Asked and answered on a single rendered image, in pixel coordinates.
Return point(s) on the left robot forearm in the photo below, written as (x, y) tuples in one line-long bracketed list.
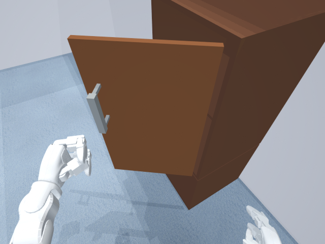
[(37, 212)]

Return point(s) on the robot left hand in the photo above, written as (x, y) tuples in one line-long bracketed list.
[(57, 157)]

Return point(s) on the robot right hand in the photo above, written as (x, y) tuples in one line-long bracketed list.
[(267, 234)]

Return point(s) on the cupboard door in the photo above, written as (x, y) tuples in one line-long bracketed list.
[(157, 93)]

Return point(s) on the handle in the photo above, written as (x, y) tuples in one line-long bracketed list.
[(96, 110)]

